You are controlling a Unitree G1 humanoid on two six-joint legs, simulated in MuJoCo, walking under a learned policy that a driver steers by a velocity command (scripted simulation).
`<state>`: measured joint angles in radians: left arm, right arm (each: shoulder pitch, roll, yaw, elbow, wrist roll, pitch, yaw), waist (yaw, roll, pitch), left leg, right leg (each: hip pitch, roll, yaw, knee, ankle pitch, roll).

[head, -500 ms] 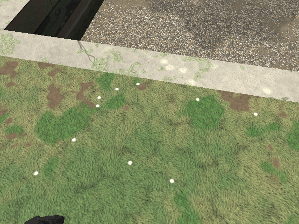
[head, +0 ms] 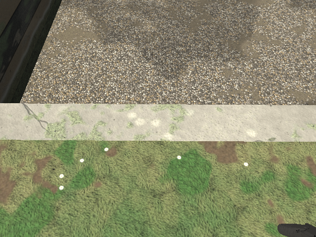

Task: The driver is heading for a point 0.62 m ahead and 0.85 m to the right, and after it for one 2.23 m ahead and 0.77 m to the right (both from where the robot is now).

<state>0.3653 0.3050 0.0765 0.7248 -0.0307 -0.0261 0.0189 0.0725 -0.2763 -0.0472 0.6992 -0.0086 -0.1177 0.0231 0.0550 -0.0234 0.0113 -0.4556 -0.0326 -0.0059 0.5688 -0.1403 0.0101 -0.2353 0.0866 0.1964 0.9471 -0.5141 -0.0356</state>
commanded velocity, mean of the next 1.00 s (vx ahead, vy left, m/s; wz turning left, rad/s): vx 0.50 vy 0.00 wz -0.60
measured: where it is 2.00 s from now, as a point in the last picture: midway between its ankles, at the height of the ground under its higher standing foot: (256, 184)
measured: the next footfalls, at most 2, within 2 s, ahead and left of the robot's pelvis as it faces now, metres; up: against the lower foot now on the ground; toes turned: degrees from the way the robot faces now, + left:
right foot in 0.46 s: +0.37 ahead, -0.19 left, +0.00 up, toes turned -19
left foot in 0.94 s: +0.71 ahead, -0.11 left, +0.00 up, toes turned -37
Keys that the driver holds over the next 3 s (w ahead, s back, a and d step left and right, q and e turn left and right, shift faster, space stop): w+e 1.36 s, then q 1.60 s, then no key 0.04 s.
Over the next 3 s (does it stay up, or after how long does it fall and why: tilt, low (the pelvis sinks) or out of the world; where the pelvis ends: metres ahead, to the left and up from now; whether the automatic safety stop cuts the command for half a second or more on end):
stays up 0.67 -0.36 0.02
